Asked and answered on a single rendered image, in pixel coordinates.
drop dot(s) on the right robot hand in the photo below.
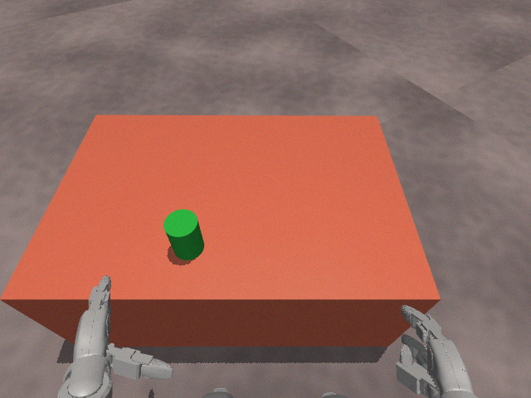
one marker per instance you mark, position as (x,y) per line
(439,367)

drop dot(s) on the left robot hand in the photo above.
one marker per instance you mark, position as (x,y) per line
(93,339)

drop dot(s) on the can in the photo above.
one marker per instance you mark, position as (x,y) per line
(184,234)

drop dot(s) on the left robot arm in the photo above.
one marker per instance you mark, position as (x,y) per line
(87,377)

